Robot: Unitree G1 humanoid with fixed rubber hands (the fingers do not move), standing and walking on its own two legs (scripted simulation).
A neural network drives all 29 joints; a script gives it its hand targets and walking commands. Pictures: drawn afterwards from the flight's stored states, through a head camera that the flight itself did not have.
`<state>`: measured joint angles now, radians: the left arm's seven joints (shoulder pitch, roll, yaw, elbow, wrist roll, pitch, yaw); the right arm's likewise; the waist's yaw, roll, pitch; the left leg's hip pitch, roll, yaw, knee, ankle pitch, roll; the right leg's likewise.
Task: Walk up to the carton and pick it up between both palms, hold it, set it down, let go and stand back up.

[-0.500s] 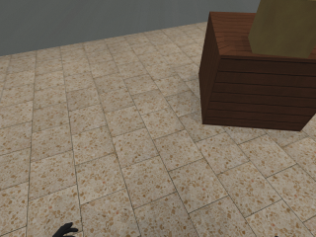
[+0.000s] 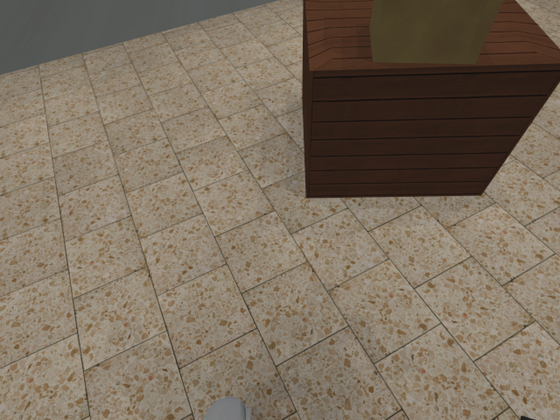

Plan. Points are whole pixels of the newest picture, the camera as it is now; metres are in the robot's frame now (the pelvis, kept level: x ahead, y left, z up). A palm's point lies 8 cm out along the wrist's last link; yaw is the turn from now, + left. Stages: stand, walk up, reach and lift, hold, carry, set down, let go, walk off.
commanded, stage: walk up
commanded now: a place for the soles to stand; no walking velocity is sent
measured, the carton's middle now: out of the picture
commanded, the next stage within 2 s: none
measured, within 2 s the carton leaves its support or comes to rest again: neither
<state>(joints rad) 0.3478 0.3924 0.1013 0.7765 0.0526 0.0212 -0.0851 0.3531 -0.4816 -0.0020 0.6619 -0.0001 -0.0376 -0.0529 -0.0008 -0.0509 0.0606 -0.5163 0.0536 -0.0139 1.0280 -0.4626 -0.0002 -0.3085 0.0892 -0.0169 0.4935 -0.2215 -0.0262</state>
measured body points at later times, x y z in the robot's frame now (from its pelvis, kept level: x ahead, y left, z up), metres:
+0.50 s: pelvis +0.05 -0.20 -0.01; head +0.07 -0.23 +0.43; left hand +0.12 +0.11 -0.11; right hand +0.13 -0.55 -0.12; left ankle +0.03 +0.00 -0.65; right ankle +0.07 -0.30 -0.74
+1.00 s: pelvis +0.13 -0.22 -0.02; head +0.17 -0.21 +0.43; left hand +0.22 +0.08 -0.14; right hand +0.18 -0.56 -0.09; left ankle +0.22 -0.13 -0.73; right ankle +0.07 -0.29 -0.74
